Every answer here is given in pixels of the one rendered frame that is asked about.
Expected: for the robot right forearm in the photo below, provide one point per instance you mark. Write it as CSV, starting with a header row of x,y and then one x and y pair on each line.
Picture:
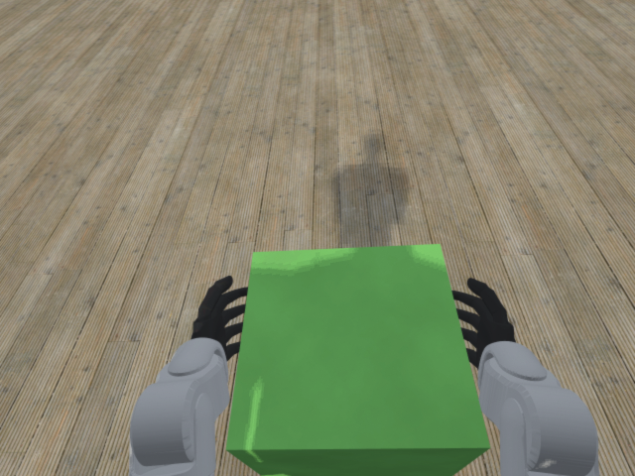
x,y
545,430

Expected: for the carton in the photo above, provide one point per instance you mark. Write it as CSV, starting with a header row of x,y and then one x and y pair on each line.
x,y
352,362

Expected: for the robot left forearm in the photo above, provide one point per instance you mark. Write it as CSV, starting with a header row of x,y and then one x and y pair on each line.
x,y
172,430

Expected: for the robot left hand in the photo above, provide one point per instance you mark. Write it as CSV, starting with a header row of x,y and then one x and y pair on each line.
x,y
212,317

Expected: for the robot right hand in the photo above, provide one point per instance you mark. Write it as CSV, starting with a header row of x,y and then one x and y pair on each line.
x,y
492,324

